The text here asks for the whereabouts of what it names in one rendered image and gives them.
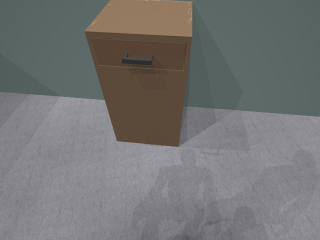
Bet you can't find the handle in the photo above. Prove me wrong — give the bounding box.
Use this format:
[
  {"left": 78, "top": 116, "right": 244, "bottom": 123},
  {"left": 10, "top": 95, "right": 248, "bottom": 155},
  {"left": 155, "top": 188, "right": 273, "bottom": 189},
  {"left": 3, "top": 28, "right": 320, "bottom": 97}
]
[{"left": 121, "top": 53, "right": 153, "bottom": 65}]

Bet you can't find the cabinet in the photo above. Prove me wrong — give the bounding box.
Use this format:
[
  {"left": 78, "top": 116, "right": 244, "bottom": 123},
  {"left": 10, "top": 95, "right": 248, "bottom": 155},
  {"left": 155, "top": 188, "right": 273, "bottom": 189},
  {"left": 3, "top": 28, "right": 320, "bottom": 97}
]
[{"left": 84, "top": 0, "right": 193, "bottom": 147}]

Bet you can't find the drawer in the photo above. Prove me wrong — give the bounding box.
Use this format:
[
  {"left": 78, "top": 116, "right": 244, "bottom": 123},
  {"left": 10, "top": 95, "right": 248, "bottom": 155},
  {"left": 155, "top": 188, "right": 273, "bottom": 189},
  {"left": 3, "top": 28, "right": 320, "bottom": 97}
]
[{"left": 92, "top": 37, "right": 186, "bottom": 70}]

